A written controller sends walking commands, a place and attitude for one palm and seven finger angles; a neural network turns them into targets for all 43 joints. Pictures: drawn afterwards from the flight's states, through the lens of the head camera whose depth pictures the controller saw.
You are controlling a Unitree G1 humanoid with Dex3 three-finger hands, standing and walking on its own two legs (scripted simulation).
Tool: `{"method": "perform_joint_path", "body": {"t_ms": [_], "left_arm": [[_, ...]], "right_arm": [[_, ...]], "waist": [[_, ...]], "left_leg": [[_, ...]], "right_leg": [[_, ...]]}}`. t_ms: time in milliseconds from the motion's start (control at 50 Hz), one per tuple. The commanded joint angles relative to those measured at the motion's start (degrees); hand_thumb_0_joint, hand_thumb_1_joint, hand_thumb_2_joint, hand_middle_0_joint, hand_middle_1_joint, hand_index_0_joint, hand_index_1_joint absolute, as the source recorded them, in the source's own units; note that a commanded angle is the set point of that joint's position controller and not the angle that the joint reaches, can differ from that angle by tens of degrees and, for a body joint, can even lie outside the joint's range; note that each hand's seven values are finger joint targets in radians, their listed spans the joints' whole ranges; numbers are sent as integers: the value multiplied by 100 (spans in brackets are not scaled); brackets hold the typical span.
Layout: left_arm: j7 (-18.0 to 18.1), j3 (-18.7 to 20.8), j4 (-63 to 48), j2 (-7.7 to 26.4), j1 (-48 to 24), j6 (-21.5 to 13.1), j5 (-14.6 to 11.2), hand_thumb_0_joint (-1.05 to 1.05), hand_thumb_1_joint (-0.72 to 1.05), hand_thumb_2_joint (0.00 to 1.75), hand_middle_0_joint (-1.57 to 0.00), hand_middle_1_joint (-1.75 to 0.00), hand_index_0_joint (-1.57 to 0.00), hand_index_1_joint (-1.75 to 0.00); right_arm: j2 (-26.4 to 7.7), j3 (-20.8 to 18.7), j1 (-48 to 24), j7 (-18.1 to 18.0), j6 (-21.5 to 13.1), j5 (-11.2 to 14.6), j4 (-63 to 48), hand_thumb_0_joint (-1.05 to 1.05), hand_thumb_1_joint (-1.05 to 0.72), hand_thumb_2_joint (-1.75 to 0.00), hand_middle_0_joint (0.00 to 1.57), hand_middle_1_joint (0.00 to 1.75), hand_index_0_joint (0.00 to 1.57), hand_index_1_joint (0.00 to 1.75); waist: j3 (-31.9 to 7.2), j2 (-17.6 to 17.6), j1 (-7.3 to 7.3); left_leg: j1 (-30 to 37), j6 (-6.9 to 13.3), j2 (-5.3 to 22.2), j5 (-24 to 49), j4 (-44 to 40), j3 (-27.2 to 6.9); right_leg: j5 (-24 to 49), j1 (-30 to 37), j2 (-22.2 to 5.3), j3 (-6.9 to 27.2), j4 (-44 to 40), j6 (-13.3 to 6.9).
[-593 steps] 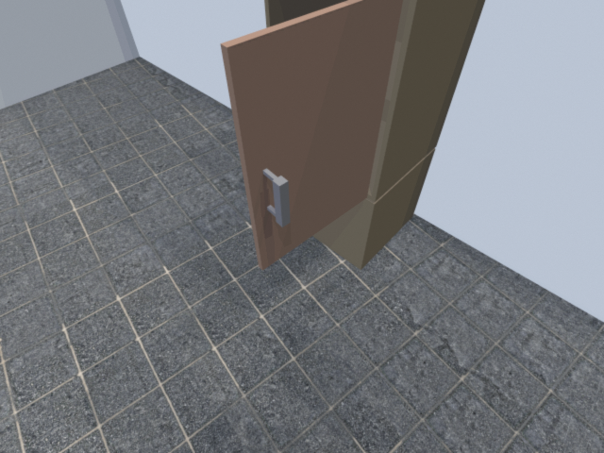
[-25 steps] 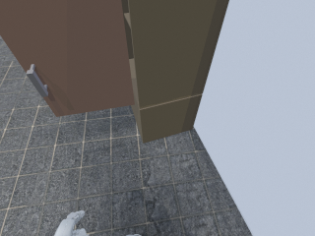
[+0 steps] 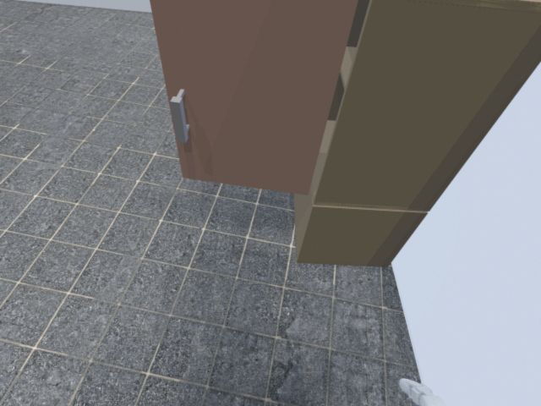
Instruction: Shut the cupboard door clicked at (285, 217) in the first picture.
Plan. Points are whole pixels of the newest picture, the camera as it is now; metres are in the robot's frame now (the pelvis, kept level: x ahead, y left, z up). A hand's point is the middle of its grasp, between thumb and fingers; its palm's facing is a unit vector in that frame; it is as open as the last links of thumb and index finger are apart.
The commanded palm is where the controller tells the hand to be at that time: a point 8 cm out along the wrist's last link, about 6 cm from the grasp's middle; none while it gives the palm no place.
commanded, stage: take the last steps up to it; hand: left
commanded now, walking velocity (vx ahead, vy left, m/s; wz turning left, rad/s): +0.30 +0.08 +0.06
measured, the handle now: (182, 116) +0.76 +0.32 -0.06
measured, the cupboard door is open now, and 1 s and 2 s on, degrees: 84 84 84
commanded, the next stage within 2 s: come to a stop and stand still in 0.70 s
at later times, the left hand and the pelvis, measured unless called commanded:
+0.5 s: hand (195, 317) +0.28 +0.17 -0.16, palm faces -0.06 -0.98 -0.20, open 7.4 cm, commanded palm none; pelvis +0.14 -0.01 -0.01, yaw +0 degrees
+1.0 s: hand (173, 344) +0.23 +0.20 -0.18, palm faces +0.08 -0.98 -0.17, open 7.3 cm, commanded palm none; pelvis +0.28 +0.03 +0.00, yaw +0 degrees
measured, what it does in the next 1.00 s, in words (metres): walks ahead: right foot, then left foot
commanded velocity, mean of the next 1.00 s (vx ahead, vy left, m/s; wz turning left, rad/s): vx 0.12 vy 0.02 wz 0.01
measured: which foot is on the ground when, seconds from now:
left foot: down 0.00-0.48, up 0.50-0.88, down 0.90-1.00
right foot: up 0.00-0.46, down 0.48-0.92, up 0.94-1.00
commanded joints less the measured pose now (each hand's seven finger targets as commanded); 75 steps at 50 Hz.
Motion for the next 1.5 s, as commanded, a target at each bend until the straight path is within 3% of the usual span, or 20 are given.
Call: {"method": "perform_joint_path", "body": {"t_ms": [0,100,360,420,440,460,480,540,600,820,840,880,900,980,1100,1240,1260,1280,1320,1480], "left_arm": [[-19,64,-849,429,-1167,-190,15,0,90,90,-20,-30,-20,-30],[-105,16,-523,307,-654,-124,15,0,90,90,-20,-30,-20,-30],[-147,-58,-1047,74,-2066,-231,-41,0,90,90,-20,-30,-20,-30],[-111,56,-640,300,-795,-309,-33,0,90,90,-20,-30,-20,-30],[-56,182,-382,706,136,-381,-10,0,90,90,-20,-30,-20,-30],[2,305,-205,1182,752,-389,-22,0,90,90,-20,-30,-20,-30],[34,285,-243,1152,604,-372,-131,0,90,90,-20,-30,-20,-30],[94,120,-564,382,-673,-396,-120,0,90,90,-20,-30,-20,-30],[90,58,-499,136,-729,-506,-78,0,90,90,-20,-30,-20,-30],[102,46,-58,269,-435,-442,-34,0,90,90,-20,-30,-20,-30],[140,6,-43,209,-425,-401,-42,0,90,90,-20,-30,-20,-30],[222,-135,-10,-99,-20,-314,-136,0,90,90,-20,-30,-20,-30],[260,-163,27,-103,39,-234,-139,0,90,90,-20,-30,-20,-30],[243,-60,3,243,-39,109,-97,0,90,90,-20,-30,-20,-30],[148,146,-402,218,-223,291,-57,0,90,90,-20,-30,-20,-30],[67,132,-350,18,361,148,-35,0,90,90,-20,-30,-20,-30],[107,148,-290,234,482,94,23,0,90,90,-20,-30,-20,-30],[153,169,-378,655,251,8,65,0,90,90,-20,-30,-20,-30],[167,83,-766,829,-761,-14,39,0,90,90,-20,-30,-20,-30],[165,173,-430,799,-473,-208,8,0,90,90,-20,-30,-20,-30]], "right_arm": [[-1021,-154,1417,-183,-64,-49,82,0,-90,-90,20,30,20,30],[-699,-33,1358,-193,-275,5,101,0,-90,-90,20,30,20,30],[-588,4,2500,-251,-363,-89,811,0,-90,-90,20,30,20,30],[-596,6,2439,-253,-344,-20,908,0,-90,-90,20,30,20,30],[-494,-2,2376,-223,-382,56,831,0,-90,-90,20,30,20,30],[-316,1,2546,-234,-394,120,673,0,-90,-90,20,30,20,30],[-556,-64,2197,-212,-340,78,640,0,-90,-90,20,30,20,30],[-103,-59,1841,-139,-181,-7,672,0,-90,-90,20,30,20,30],[128,-35,2127,-90,-53,-48,760,0,-90,-90,20,30,20,30],[134,-12,1035,-56,-200,-25,427,0,-90,-90,20,30,20,30],[-2,-1,1293,-90,-237,-32,508,0,-90,-90,20,30,20,30],[-642,-61,1626,-231,-275,-11,573,0,-90,-90,20,30,20,30],[-753,-73,1569,-272,-197,26,592,0,-90,-90,20,30,20,30],[-842,-66,999,-446,-10,14,442,0,-90,-90,20,30,20,30],[-1063,-278,617,-463,113,-27,146,0,-90,-90,20,30,20,30],[-930,-323,245,-265,206,-76,49,0,-90,-90,20,30,20,30],[-622,-285,340,-219,238,-28,54,0,-90,-90,20,30,20,30],[-159,-192,290,-149,284,40,-60,0,-90,-90,20,30,20,30],[-282,-189,161,-21,299,-13,-173,0,-90,-90,20,30,20,30],[-267,-132,825,-76,81,12,250,0,-90,-90,20,30,20,30]], "waist": [[118,1463,-803],[311,986,-385],[372,959,-623],[-158,539,3],[-712,-29,365],[-1355,-1047,408],[-1031,-276,360],[128,104,-277],[-66,-193,-501],[55,-373,-385],[-159,-81,-502],[-953,1240,-478],[-925,1258,-486],[-382,1866,-455],[-930,979,-428],[-663,1106,-97],[-462,242,-58],[-146,-1275,-118],[403,-490,-293],[-184,-230,-137]], "left_leg": [[1107,1159,2046,236,-1851,-2334],[711,862,1457,1082,-2172,-1314],[1291,862,1576,3087,-1678,-896],[533,489,1120,3662,-63,-545],[-606,220,767,2681,1214,-311],[-1893,-109,-93,-1253,3080,33],[-2061,-81,232,-1564,3973,-498],[-1876,-155,800,-352,3719,-669],[-1402,-328,825,-66,2833,-391],[-268,-444,363,991,-184,36],[286,-397,438,1921,-624,-69],[1419,247,1806,5434,-302,-1136],[1070,564,2158,5657,-557,-1168],[501,753,2236,5817,-944,-1181],[416,963,2413,3336,-1011,-1156],[-1135,194,1571,-723,-1115,-777],[-1517,-93,984,-1226,-515,-374],[-1768,-463,369,-1242,535,68],[-1024,-338,444,-950,1321,-348],[-976,-472,255,-512,331,-141]], "right_leg": [[-234,-2627,-79,513,2319,-103],[1010,-2333,-43,464,2223,-54],[1079,-1607,256,65,-283,-295],[1646,705,559,-9,-1261,-476],[1976,2335,-270,1037,-1408,-775],[2763,3387,-2016,3339,-2073,-1524],[2482,2565,-2203,3449,-2552,-1715],[2072,406,-1455,1815,-3029,-1235],[2741,39,-1066,938,-3142,-1109],[3767,137,-732,575,-2285,-786],[3879,115,-497,422,-1758,-575],[1565,-357,96,152,-1028,-96],[-48,-55,213,184,-733,-44],[-692,-440,225,520,614,16],[-373,-1085,371,753,1916,42],[758,866,499,102,-1245,-99],[468,993,177,547,-2169,-178],[-1026,292,-1068,2278,-3321,-594],[-1527,-1314,-1504,2366,-3832,-1006],[3033,873,-1172,1572,-2376,-1020]]}}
